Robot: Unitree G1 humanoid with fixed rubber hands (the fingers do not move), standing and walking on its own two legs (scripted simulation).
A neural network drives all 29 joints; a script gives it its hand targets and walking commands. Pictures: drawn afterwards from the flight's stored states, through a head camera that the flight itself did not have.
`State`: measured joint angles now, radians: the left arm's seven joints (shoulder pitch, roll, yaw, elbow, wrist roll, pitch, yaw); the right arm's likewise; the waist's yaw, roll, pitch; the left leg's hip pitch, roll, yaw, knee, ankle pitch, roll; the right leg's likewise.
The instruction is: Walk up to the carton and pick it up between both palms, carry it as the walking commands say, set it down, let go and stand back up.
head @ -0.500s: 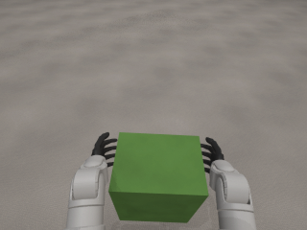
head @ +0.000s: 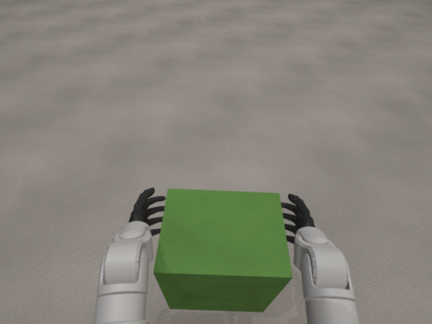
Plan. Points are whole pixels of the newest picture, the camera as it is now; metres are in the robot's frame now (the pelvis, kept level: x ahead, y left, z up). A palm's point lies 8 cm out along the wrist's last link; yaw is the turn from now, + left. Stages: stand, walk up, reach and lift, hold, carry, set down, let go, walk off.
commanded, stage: carry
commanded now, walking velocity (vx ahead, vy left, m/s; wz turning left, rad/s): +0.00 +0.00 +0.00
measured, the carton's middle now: (219, 256) +0.28 +0.00 -0.03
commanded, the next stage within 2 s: hold in 0.60 s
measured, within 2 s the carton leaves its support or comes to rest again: neither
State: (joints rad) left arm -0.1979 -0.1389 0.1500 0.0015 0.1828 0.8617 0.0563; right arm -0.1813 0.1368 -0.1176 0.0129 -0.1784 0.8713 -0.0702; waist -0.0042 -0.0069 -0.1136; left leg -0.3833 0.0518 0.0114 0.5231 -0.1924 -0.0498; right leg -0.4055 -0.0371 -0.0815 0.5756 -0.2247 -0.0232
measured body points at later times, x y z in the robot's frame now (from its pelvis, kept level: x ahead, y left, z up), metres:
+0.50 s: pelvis +0.01 +0.00 +0.00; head +0.00 -0.01 +0.45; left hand +0.32 +0.15 +0.05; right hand +0.31 -0.15 +0.04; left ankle +0.05 +0.15 -0.73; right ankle +0.05 -0.10 -0.73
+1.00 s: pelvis +0.03 +0.03 +0.02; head -0.01 +0.04 +0.46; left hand +0.35 +0.17 +0.06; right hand +0.33 -0.13 +0.05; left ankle +0.05 +0.16 -0.73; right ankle +0.04 -0.10 -0.73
